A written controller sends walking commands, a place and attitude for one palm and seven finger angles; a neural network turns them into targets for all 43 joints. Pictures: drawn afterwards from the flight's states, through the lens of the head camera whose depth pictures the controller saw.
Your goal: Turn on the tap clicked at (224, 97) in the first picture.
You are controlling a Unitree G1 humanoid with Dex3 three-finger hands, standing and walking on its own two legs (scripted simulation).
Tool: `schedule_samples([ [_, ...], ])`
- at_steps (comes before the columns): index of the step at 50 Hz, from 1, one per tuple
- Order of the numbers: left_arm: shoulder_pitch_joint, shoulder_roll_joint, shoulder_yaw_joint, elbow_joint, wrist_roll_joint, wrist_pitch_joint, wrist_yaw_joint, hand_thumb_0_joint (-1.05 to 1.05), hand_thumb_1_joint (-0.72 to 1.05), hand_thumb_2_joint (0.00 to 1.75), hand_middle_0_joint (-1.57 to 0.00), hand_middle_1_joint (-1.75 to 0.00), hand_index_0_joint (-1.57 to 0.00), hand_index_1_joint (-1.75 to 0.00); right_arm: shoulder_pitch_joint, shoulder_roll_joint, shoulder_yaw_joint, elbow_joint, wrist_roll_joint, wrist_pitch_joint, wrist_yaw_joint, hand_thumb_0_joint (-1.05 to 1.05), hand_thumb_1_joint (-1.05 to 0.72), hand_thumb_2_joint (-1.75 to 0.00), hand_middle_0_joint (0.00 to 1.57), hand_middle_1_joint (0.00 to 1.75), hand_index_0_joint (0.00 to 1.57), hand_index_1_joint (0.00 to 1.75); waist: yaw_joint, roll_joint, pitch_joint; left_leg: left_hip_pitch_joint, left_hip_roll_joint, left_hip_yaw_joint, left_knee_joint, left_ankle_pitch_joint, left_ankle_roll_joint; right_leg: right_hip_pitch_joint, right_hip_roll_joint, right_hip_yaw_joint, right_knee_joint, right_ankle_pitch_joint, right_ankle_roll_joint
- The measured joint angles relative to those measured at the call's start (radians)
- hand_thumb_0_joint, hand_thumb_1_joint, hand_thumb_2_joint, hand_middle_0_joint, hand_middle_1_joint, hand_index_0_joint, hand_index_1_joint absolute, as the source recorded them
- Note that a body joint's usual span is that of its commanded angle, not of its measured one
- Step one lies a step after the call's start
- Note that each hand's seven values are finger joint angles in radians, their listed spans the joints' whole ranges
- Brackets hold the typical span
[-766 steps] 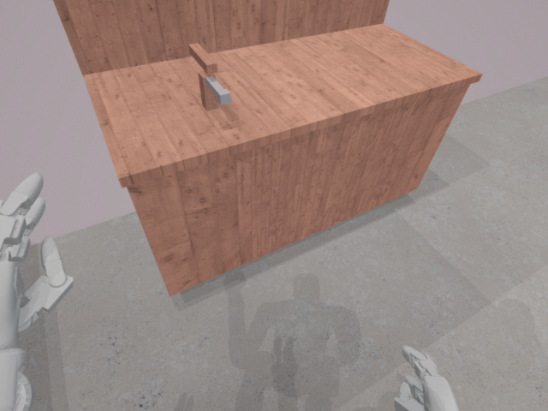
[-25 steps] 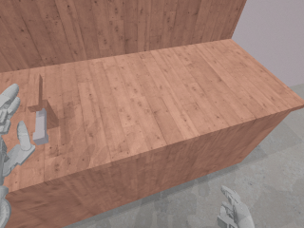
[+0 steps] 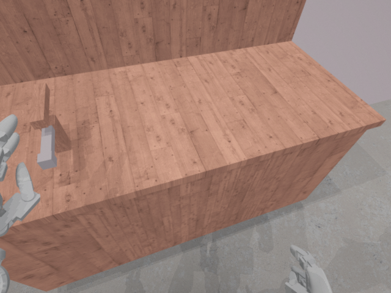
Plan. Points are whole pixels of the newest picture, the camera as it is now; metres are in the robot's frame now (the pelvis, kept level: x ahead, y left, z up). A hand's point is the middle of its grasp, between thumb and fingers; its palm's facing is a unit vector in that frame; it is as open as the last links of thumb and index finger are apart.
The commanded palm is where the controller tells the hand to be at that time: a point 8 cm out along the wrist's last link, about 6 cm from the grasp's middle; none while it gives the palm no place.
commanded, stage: come to a stop and stand still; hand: left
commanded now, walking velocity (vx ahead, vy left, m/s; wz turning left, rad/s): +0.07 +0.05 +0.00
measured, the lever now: (47, 160) +0.36 +0.35 +0.04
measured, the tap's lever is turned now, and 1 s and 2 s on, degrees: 0 0 0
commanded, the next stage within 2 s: look again from close up in 0.68 s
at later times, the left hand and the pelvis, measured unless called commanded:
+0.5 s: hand (6, 206) +0.20 +0.29 +0.15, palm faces +0.44 -0.83 -0.34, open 7.4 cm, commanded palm +0.14 +0.32 +0.18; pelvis -0.02 +0.04 +0.00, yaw +0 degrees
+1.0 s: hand out of the picture +0.21 +0.29 +0.17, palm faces +0.48 -0.82 -0.31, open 7.4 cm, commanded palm +0.15 +0.31 +0.18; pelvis -0.01 +0.03 +0.00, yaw +1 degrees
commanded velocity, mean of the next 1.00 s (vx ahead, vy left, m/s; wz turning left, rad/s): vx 0.00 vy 0.00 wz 0.00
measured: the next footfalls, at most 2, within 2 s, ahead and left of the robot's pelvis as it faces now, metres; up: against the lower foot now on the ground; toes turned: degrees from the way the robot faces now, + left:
left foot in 0.04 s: +0.00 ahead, +0.14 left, +0.00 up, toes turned +2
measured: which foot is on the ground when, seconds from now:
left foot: up 0.00-0.02, down 0.04-1.00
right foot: down 0.00-1.00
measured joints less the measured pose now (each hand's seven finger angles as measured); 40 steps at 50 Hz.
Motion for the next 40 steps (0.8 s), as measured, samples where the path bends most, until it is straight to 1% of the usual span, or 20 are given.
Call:
schedule_samples([
  [2,-0.006,-0.001,-0.011,0.018,0.007,0.011,0.012,0.01,0.89,0.90,-0.21,-0.31,-0.21,-0.30,0.015,-0.020,-0.009,0.003,-0.002,-0.009,-0.009,0.01,-0.90,-0.90,0.20,0.30,0.20,0.29,-0.016,0.020,-0.006,0.080,0.026,-0.001,-0.137,0.058,0.013,-0.003,0.001,-0.018,0.010,-0.002,0.011],
  [3,-0.016,0.001,-0.014,0.028,0.010,0.015,0.015,0.01,0.89,0.90,-0.21,-0.31,-0.21,-0.30,0.012,-0.019,-0.017,0.015,-0.003,-0.011,-0.013,0.01,-0.90,-0.90,0.20,0.30,0.20,0.29,-0.016,0.010,0.007,0.097,0.018,0.003,-0.160,0.081,0.002,0.002,-0.010,-0.016,0.016,-0.003,0.016],
  [5,-0.020,0.002,-0.014,0.029,0.011,0.025,0.018,0.02,0.89,0.90,-0.21,-0.31,-0.21,-0.30,0.010,-0.014,-0.023,0.026,0.000,-0.009,-0.014,0.01,-0.90,-0.90,0.20,0.30,0.20,0.29,-0.001,-0.011,0.030,0.129,0.004,0.023,-0.175,0.099,-0.014,0.026,-0.021,0.005,0.006,0.009,0.026],
  [9,-0.014,0.003,-0.018,0.011,0.017,0.020,0.014,0.02,0.89,0.90,-0.21,-0.31,-0.21,-0.30,0.032,-0.007,-0.020,0.012,0.007,-0.012,-0.006,0.01,-0.90,-0.90,0.20,0.30,0.20,0.29,0.002,-0.008,0.032,0.142,0.001,0.029,-0.149,0.086,-0.010,0.055,-0.024,0.011,-0.003,0.012,0.035],
  [16,-0.069,-0.016,-0.015,0.054,0.028,-0.015,0.006,0.02,0.89,0.90,-0.21,-0.31,-0.21,-0.30,0.048,0.021,-0.001,0.018,0.010,-0.019,0.016,0.01,-0.90,-0.90,0.20,0.30,0.20,0.29,0.022,0.023,0.011,0.138,0.009,0.027,-0.104,0.061,0.002,0.072,-0.015,0.011,-0.001,-0.008,0.040],
  [21,-0.101,-0.045,-0.025,0.116,0.030,-0.005,0.001,0.01,0.90,0.90,-0.20,-0.31,-0.21,-0.30,0.040,0.034,0.014,0.019,0.008,-0.017,0.024,0.01,-0.90,-0.90,0.20,0.30,0.20,0.30,0.025,0.037,0.016,0.137,0.007,0.028,-0.097,0.056,0.007,0.077,-0.013,0.019,-0.006,-0.004,0.043],
  [26,-0.097,-0.054,-0.039,0.102,0.031,0.005,-0.003,0.02,0.90,0.90,-0.20,-0.31,-0.21,-0.30,0.028,0.041,0.019,0.018,0.001,-0.017,0.029,0.01,-0.90,-0.90,0.20,0.30,0.20,0.30,0.021,0.026,0.040,0.139,0.003,0.026,-0.102,0.054,0.008,0.080,-0.014,0.022,-0.015,0.021,0.049],
  [27,-0.144,-0.021,-0.025,0.104,0.071,0.005,-0.025,0.02,0.89,0.90,-0.21,-0.31,-0.21,-0.30,0.034,0.042,0.017,0.014,-0.016,-0.034,0.023,0.01,-0.90,-0.90,0.20,0.30,0.20,0.30,0.032,0.022,0.055,0.129,0.005,0.019,-0.088,0.050,0.007,0.075,-0.014,0.015,-0.006,0.016,0.049],
  [28,-0.218,0.028,-0.001,0.141,0.083,-0.028,-0.046,0.02,0.89,0.90,-0.21,-0.31,-0.21,-0.30,0.035,0.046,0.019,0.026,-0.023,-0.053,0.020,0.01,-0.90,-0.90,0.20,0.30,0.20,0.30,0.044,0.010,0.066,0.115,0.003,0.011,-0.076,0.048,0.005,0.063,-0.017,0.007,0.008,0.010,0.047],
  [29,-0.276,0.066,0.027,0.175,0.073,-0.054,-0.052,0.02,0.89,0.90,-0.21,-0.31,-0.21,-0.30,0.025,0.050,0.024,0.040,-0.023,-0.060,0.024,0.01,-0.90,-0.90,0.20,0.30,0.20,0.30,0.053,-0.002,0.078,0.114,0.002,0.009,-0.079,0.050,0.000,0.059,-0.019,0.006,0.013,0.007,0.044],
  [30,-0.308,0.086,0.056,0.195,0.054,-0.068,-0.047,0.02,0.89,0.90,-0.21,-0.31,-0.21,-0.30,0.015,0.052,0.028,0.042,-0.019,-0.062,0.032,0.01,-0.90,-0.90,0.20,0.30,0.20,0.30,0.057,-0.009,0.091,0.122,0.003,0.015,-0.088,0.055,-0.005,0.061,-0.017,0.011,0.011,0.009,0.042],
  [31,-0.321,0.090,0.078,0.202,0.038,-0.073,-0.040,0.02,0.89,0.90,-0.21,-0.31,-0.21,-0.30,0.010,0.051,0.028,0.033,-0.016,-0.066,0.040,0.01,-0.90,-0.90,0.20,0.30,0.20,0.30,0.054,-0.008,0.098,0.127,0.004,0.021,-0.095,0.058,-0.008,0.062,-0.015,0.017,0.009,0.012,0.042],
  [33,-0.302,0.062,0.088,0.181,0.014,-0.078,-0.029,0.02,0.89,0.90,-0.21,-0.31,-0.21,-0.30,0.007,0.038,0.018,0.008,-0.012,-0.077,0.056,0.01,-0.90,-0.90,0.20,0.30,0.20,0.30,0.040,0.015,0.100,0.133,0.005,0.028,-0.098,0.057,-0.005,0.065,-0.013,0.024,0.003,0.015,0.043],
  [35,-0.234,0.017,0.054,0.138,0.003,-0.091,-0.026,0.02,0.90,0.90,-0.20,-0.31,-0.20,-0.30,0.006,0.020,0.006,-0.009,-0.006,-0.083,0.068,0.01,-0.90,-0.90,0.20,0.30,0.20,0.30,0.025,0.047,0.091,0.137,0.003,0.035,-0.099,0.051,0.003,0.068,-0.013,0.031,0.000,0.014,0.050],
  [37,-0.149,-0.016,0.000,0.102,0.004,-0.103,-0.035,0.02,0.90,0.90,-0.20,-0.31,-0.20,-0.30,0.001,0.010,-0.001,-0.014,-0.002,-0.080,0.069,0.01,-0.90,-0.90,0.20,0.30,0.20,0.30,0.011,0.069,0.075,0.142,-0.001,0.040,-0.105,0.048,0.008,0.069,-0.016,0.036,0.001,0.008,0.056],
  [39,-0.083,-0.023,-0.039,0.096,0.007,-0.110,-0.051,0.01,0.90,0.90,-0.20,-0.31,-0.20,-0.30,-0.002,0.011,-0.004,-0.009,0.000,-0.069,0.060,0.01,-0.90,-0.90,0.20,0.30,0.20,0.30,0.003,0.071,0.060,0.147,-0.005,0.040,-0.116,0.049,0.009,0.068,-0.020,0.037,0.004,0.001,0.059],
  [40,-0.062,-0.018,-0.045,0.102,0.008,-0.109,-0.057,0.01,0.90,0.90,-0.20,-0.31,-0.21,-0.30,-0.002,0.015,-0.004,-0.006,0.001,-0.061,0.052,0.01,-0.90,-0.90,0.20,0.30,0.20,0.30,0.002,0.064,0.053,0.151,-0.006,0.039,-0.123,0.051,0.008,0.069,-0.021,0.037,0.005,-0.001,0.058],
])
